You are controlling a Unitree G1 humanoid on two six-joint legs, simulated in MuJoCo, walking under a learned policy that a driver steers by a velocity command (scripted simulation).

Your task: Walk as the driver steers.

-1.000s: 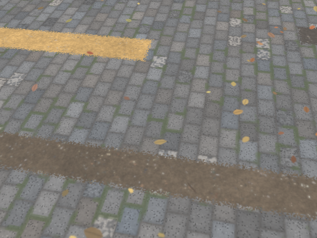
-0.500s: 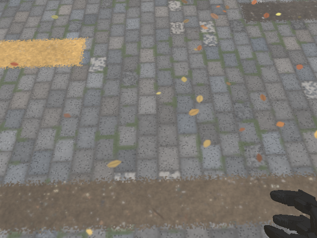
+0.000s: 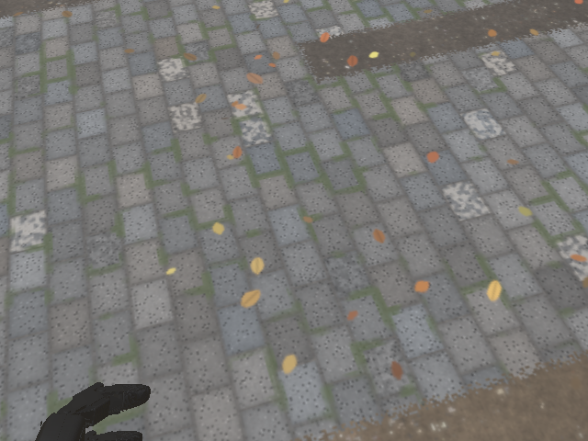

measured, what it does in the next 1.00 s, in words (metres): walks ahead, turning left: left foot, then right foot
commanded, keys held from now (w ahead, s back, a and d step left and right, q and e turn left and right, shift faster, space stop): w+q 0.92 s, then w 0.08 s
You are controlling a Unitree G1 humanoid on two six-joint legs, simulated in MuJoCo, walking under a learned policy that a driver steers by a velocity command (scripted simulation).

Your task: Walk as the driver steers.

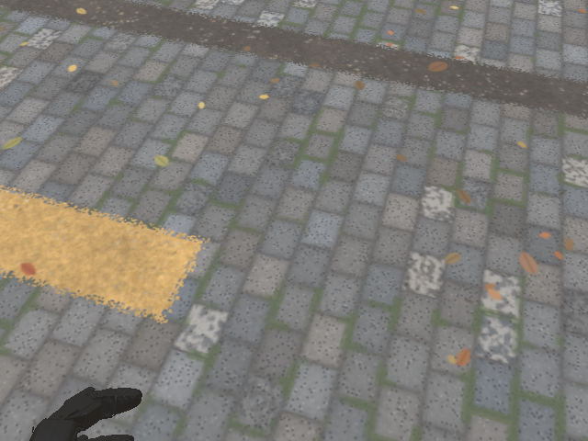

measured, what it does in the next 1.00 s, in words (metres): walks ahead, turning right: left foot, then right foot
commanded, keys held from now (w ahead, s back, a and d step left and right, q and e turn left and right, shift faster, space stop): w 0.32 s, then w+e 0.66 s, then e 0.02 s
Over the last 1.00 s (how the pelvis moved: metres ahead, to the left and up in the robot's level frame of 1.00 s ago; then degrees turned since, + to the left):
0.55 0.12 0.00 33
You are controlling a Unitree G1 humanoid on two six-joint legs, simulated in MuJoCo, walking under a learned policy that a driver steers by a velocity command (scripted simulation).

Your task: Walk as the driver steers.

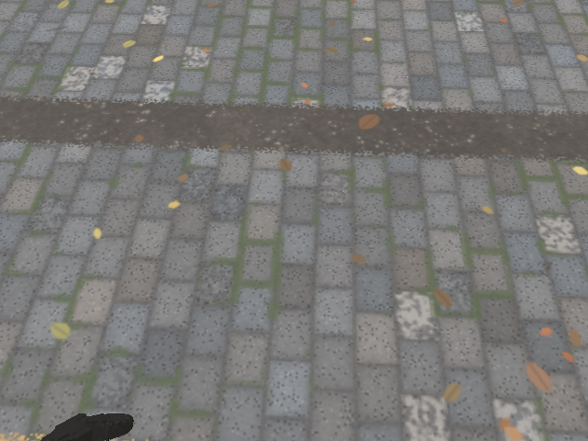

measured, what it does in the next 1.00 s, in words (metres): walks ahead, turning right: left foot, then right foot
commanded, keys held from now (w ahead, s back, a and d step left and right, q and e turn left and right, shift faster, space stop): e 0.58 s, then no key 0.40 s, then q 0.02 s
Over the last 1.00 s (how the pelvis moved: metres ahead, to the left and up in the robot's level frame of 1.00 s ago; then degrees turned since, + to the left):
0.52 0.00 -0.01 -16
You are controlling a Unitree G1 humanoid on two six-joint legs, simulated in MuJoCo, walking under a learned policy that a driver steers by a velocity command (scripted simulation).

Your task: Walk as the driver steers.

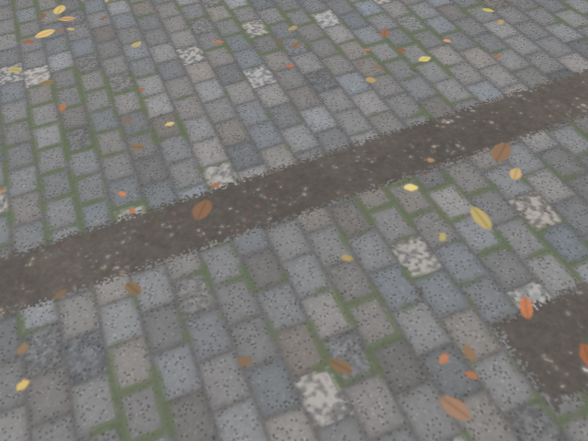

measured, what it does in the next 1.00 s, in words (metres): walks ahead, turning left: left foot, then right foot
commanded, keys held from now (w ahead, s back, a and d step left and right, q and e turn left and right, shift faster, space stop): q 0.26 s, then w+q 0.54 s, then w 0.20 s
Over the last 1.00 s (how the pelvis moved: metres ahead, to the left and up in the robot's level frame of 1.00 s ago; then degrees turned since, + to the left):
0.19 -0.02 0.03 -27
